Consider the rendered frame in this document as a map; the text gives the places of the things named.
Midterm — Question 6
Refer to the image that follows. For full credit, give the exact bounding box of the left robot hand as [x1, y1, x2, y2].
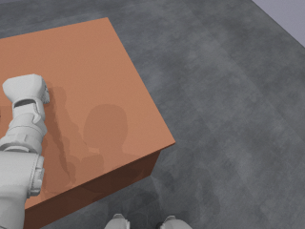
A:
[2, 73, 50, 104]

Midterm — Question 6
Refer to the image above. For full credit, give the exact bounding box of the right robot shin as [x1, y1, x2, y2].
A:
[164, 216, 176, 223]

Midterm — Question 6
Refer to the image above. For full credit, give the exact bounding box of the robot shin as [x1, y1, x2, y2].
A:
[113, 214, 124, 219]
[164, 216, 176, 223]

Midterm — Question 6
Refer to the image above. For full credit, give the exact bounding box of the table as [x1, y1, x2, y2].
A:
[0, 17, 175, 229]

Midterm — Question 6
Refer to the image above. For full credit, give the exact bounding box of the left robot forearm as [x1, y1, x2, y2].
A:
[0, 96, 48, 156]

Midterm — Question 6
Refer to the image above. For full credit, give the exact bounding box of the left robot upper arm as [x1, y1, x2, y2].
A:
[0, 151, 45, 229]

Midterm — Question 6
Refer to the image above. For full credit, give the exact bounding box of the left robot shin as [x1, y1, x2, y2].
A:
[113, 214, 124, 219]

